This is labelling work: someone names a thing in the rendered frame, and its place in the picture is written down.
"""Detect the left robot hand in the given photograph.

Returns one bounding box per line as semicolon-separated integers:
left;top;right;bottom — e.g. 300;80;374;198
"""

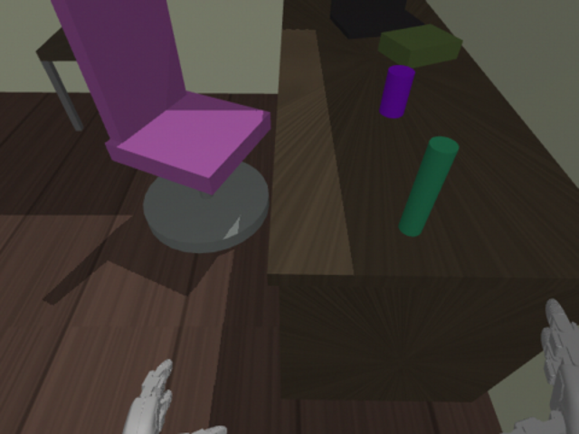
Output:
122;359;227;434

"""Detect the chair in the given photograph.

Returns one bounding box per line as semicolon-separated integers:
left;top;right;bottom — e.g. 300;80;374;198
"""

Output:
36;27;84;131

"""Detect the office chair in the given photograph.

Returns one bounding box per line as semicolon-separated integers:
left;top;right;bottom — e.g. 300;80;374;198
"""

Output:
51;0;271;253

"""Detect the desk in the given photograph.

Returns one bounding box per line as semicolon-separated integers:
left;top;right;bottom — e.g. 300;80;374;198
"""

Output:
267;0;579;402

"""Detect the right robot hand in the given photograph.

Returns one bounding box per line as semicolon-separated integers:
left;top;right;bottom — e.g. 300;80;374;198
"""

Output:
500;298;579;434

